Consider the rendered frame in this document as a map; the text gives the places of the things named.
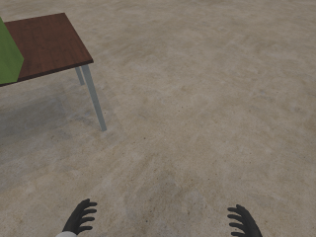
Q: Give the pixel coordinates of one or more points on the carton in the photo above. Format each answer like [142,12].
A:
[11,59]

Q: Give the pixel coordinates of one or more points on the table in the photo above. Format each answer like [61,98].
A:
[50,44]

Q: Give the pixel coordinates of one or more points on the robot right hand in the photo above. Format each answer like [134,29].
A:
[249,226]

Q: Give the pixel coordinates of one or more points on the robot left hand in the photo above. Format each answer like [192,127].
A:
[76,218]

